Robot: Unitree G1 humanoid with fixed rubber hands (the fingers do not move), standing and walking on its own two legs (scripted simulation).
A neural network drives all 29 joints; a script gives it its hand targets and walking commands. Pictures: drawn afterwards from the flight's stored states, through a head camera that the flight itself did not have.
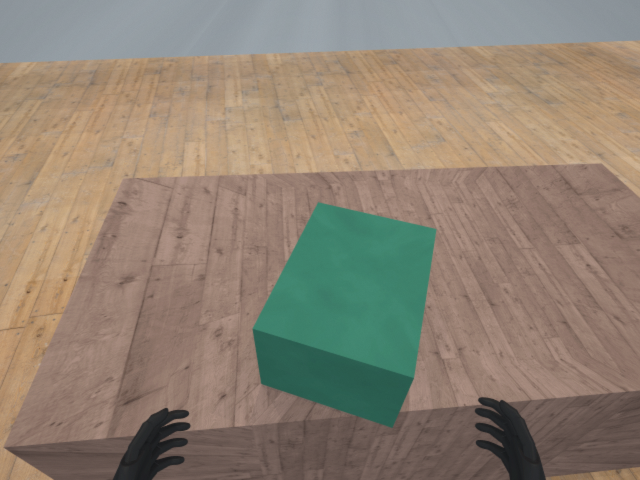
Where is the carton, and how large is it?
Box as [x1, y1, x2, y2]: [253, 202, 435, 427]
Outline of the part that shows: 318,202 253,327 261,383 392,427 414,374 435,229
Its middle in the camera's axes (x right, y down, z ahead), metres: +0.06 +0.12 +0.72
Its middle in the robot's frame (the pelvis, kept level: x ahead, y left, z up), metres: +0.46 -0.05 -0.11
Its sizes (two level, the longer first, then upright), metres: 0.314 0.237 0.178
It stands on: a pedestal, 0.58 m high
